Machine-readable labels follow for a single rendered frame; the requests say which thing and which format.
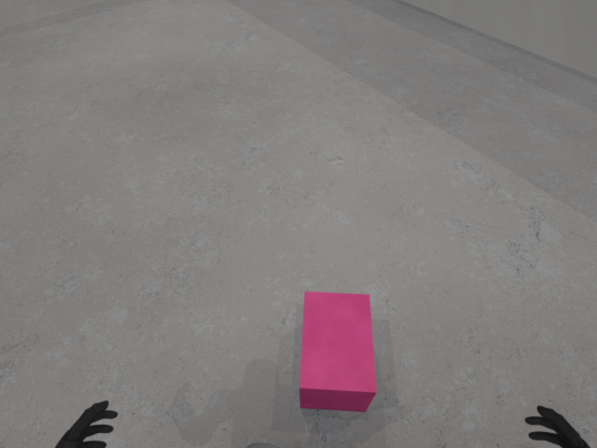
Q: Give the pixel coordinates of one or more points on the right robot hand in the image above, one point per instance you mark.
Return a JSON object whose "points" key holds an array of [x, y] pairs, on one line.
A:
{"points": [[566, 437]]}

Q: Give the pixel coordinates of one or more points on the carton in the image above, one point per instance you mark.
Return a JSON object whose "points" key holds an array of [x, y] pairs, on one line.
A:
{"points": [[337, 370]]}

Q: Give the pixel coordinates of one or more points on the left robot hand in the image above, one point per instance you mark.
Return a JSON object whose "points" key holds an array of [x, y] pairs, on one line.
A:
{"points": [[81, 429]]}

